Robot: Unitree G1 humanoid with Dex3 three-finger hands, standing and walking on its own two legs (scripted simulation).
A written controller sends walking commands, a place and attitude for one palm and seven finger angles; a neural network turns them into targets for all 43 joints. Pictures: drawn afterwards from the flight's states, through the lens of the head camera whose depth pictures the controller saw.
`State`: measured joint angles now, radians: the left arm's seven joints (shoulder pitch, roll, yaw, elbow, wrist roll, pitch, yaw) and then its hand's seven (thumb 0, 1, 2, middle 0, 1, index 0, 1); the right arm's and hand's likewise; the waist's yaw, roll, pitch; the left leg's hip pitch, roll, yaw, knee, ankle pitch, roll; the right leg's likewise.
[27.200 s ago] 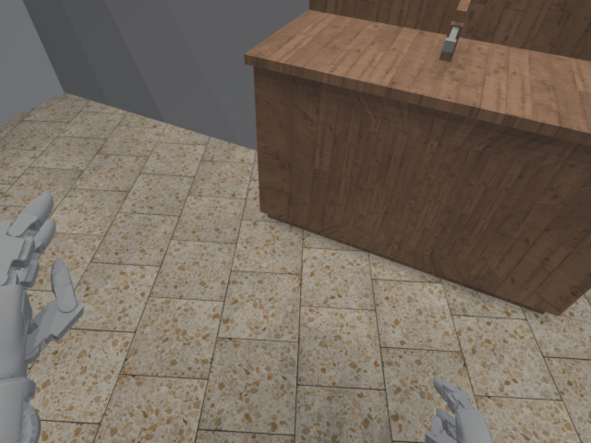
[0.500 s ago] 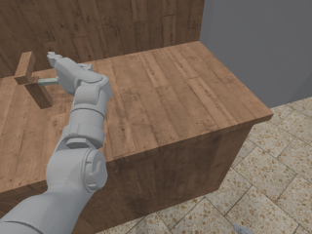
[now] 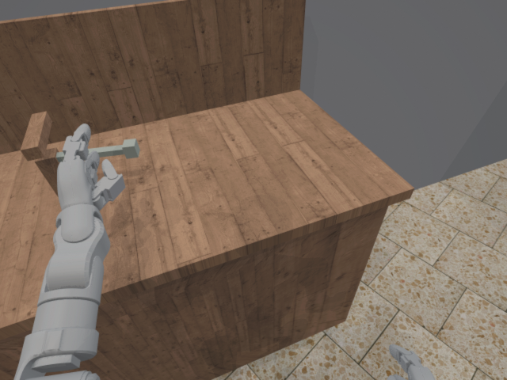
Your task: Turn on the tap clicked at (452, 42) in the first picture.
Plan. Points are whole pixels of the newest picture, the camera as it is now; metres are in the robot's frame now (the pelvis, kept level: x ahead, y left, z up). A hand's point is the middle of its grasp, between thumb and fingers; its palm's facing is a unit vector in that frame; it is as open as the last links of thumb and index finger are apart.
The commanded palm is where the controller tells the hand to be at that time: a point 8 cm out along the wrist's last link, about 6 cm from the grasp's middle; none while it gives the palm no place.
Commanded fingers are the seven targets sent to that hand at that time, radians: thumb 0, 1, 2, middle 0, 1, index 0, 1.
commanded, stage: draw the hand back beside the body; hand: left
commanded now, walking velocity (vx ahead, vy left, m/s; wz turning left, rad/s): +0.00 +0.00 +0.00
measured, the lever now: (131, 148) +0.52 +0.28 +0.12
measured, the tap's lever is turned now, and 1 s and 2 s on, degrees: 78 78 78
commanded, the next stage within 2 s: step back with the hand held close in 1.14 s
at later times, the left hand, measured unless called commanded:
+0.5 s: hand (68, 237) +0.25 +0.25 +0.17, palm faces +0.35 -0.91 -0.23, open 7.6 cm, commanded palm +0.21 +0.29 +0.18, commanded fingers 0.00 0.90 0.90 -0.19 -0.28 -0.19 -0.28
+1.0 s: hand (14, 298) +0.17 +0.28 +0.16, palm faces +0.46 -0.82 -0.33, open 7.5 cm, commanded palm +0.14 +0.32 +0.17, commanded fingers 0.00 0.90 0.90 -0.20 -0.30 -0.20 -0.30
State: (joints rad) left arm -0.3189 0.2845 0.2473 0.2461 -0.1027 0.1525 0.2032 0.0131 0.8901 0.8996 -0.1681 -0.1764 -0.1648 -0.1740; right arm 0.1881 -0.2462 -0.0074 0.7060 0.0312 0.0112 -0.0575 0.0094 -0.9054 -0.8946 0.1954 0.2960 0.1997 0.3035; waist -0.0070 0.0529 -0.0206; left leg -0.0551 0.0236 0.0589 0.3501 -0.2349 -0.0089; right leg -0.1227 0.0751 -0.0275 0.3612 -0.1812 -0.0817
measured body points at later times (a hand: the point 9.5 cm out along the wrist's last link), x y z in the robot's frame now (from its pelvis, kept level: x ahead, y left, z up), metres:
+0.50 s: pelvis -0.02 +0.03 +0.00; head -0.04 +0.01 +0.45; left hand +0.23 +0.30 +0.19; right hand +0.17 -0.18 -0.09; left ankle -0.03 +0.13 -0.75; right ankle +0.01 -0.06 -0.75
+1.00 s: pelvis -0.01 +0.03 +0.00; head -0.04 +0.01 +0.45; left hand +0.14 +0.33 +0.18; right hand +0.20 -0.17 -0.08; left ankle -0.03 +0.13 -0.75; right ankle +0.01 -0.06 -0.75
